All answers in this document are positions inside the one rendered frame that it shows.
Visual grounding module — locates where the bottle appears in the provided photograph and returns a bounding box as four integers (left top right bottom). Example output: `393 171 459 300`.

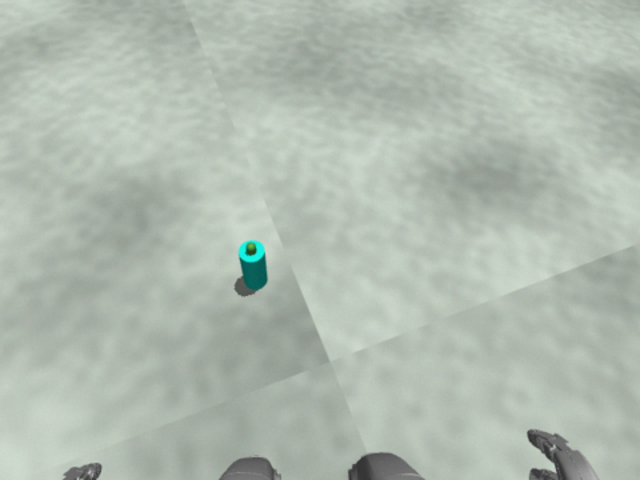
239 240 267 290

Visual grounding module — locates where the right robot hand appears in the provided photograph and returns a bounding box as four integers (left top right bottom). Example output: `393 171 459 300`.
527 429 599 480

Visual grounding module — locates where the left robot hand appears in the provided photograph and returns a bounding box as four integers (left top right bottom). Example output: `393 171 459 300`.
61 463 102 480

